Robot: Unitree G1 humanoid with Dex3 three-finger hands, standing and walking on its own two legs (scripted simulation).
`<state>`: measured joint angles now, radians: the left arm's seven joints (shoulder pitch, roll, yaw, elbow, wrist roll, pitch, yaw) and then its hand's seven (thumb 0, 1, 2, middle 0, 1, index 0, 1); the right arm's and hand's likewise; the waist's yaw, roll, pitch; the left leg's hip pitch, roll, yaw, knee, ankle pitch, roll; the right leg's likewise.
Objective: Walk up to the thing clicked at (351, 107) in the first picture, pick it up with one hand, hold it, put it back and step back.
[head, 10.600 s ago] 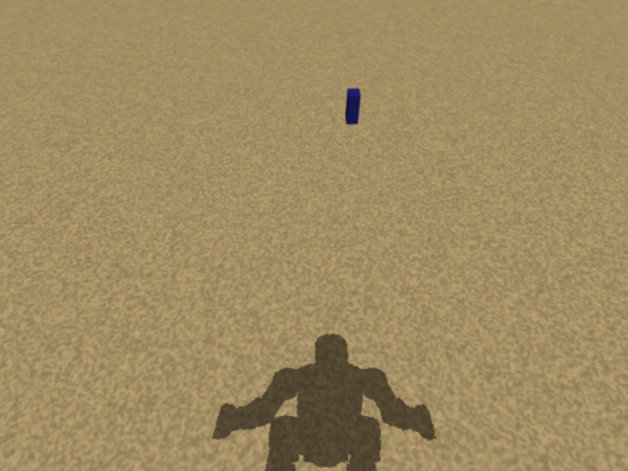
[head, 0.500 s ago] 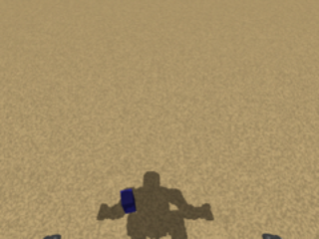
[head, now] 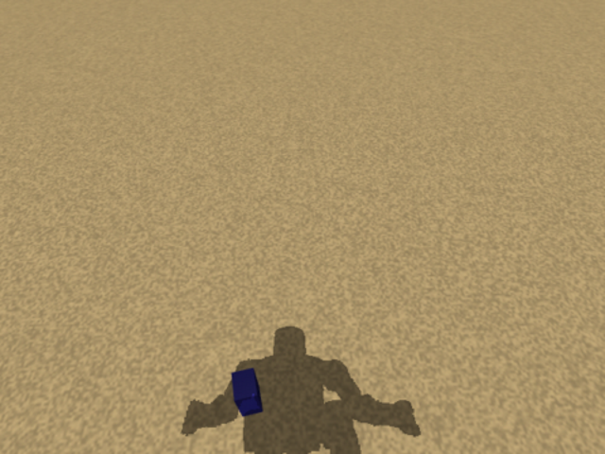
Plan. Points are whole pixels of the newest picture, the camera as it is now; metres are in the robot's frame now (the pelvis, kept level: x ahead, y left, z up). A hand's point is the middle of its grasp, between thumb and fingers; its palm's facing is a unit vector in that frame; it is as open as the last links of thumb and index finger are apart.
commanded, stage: walk up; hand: left
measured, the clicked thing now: (247, 393) +0.38 +0.18 -0.68
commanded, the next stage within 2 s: none
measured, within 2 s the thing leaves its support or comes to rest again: neither
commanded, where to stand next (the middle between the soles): +0.03 -0.02 m, yaw -1 degrees
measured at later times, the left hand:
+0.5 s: hand (146, 418) +0.20 +0.26 -0.16, palm faces -0.03 -0.95 -0.32, open 7.4 cm
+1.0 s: hand out of the picture +0.01 +0.32 -0.17, palm faces -0.06 -0.94 -0.34, open 7.4 cm
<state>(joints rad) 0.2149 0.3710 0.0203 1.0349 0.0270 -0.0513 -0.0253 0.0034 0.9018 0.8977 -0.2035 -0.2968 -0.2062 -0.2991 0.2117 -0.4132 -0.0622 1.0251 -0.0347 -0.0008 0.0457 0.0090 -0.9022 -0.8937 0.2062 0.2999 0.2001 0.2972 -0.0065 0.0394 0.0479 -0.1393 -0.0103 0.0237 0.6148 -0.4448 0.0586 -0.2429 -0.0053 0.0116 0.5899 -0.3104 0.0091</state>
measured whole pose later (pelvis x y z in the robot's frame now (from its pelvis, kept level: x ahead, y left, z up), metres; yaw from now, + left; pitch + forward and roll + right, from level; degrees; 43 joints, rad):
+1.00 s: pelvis -0.04 +0.03 +0.00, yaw -2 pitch -1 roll -2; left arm 0.27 0.51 0.12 0.87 0.03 0.11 -0.05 0.00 0.91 0.90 -0.20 -0.30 -0.20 -0.30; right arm 0.28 -0.38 -0.07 0.87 -0.04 -0.04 -0.05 0.01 -0.90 -0.89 0.21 0.30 0.21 0.30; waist 0.02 -0.12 0.14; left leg -0.34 0.08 0.04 0.63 -0.27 0.01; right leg -0.43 0.04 0.20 1.14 -0.39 0.03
